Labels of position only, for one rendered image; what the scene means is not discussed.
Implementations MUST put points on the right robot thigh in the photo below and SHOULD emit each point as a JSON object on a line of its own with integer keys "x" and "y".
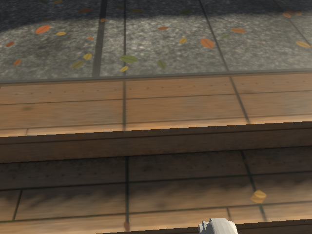
{"x": 218, "y": 225}

